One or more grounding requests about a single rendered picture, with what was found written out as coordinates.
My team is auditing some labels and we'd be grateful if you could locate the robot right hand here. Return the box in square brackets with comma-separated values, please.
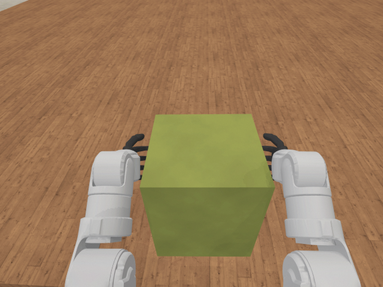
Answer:
[262, 133, 288, 181]

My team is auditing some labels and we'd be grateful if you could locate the robot left upper arm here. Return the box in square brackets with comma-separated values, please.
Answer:
[66, 249, 136, 287]

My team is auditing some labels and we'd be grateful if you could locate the robot left hand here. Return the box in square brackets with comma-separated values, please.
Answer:
[123, 134, 148, 180]

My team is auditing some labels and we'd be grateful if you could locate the carton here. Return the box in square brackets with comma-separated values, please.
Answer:
[140, 114, 275, 257]

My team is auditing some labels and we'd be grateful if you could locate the right robot forearm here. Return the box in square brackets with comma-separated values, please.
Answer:
[272, 149, 361, 287]

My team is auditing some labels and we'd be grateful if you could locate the robot right upper arm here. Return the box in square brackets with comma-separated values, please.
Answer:
[282, 251, 360, 287]

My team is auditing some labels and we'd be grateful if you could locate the left robot forearm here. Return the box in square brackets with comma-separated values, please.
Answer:
[65, 149, 140, 287]

